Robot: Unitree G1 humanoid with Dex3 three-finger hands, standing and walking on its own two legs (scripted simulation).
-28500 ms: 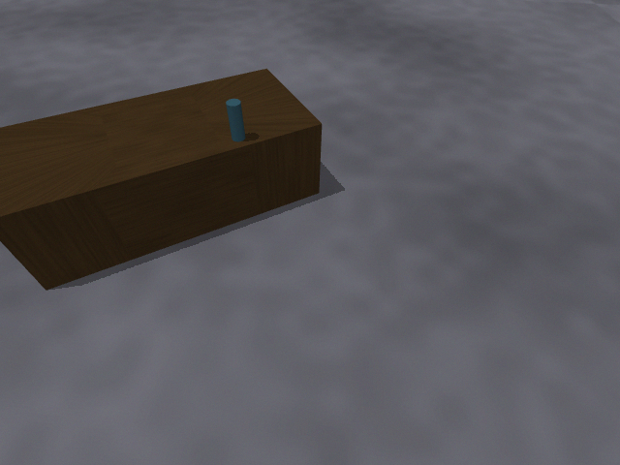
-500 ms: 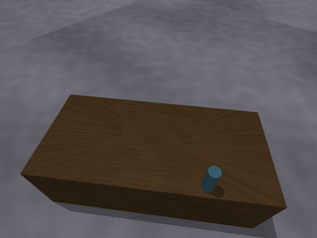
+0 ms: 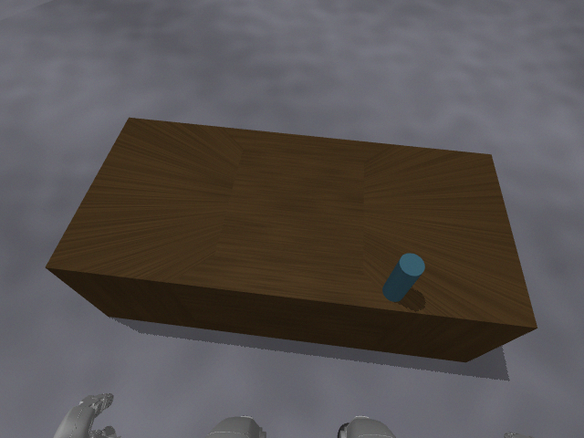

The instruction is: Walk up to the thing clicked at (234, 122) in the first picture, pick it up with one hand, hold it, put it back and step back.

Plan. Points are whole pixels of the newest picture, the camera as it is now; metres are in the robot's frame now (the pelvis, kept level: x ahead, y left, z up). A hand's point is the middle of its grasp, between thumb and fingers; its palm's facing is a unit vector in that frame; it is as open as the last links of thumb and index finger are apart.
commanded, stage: step back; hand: right
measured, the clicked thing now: (401, 279) +0.46 -0.24 -0.29
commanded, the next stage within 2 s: none
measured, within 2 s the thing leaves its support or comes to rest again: neither
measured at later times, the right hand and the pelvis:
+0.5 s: hand out of the picture +0.01 -0.24 -0.15, palm faces +0.08 +0.93 -0.36, open 7.4 cm; pelvis -0.07 +0.03 +0.00, yaw -5 degrees
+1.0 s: hand out of the picture -0.13 -0.23 -0.12, palm faces -0.04 +0.90 -0.44, open 7.4 cm; pelvis -0.20 +0.04 +0.01, yaw -1 degrees
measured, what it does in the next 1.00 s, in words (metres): walks backwards: left foot, then right foot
